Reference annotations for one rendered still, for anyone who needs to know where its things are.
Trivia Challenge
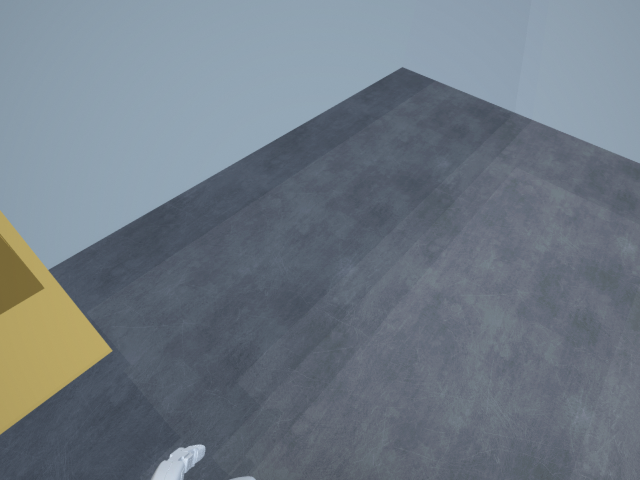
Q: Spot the left robot hand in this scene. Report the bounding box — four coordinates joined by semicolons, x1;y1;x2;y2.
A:
151;444;205;480

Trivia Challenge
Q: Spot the drawer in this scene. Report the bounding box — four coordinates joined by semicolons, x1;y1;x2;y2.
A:
0;234;44;315

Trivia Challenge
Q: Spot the cabinet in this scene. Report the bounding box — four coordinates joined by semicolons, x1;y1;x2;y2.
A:
0;211;112;434

